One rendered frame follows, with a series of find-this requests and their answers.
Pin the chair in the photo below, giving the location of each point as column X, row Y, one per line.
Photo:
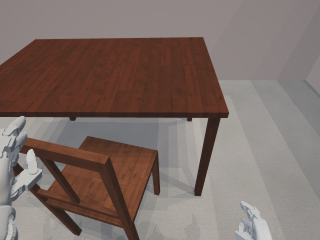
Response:
column 103, row 180

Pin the left robot forearm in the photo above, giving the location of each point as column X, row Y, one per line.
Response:
column 8, row 229

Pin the robot left hand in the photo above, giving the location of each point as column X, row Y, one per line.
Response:
column 11, row 144

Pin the table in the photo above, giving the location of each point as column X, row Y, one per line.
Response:
column 160, row 77

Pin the robot right hand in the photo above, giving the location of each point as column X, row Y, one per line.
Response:
column 257, row 230

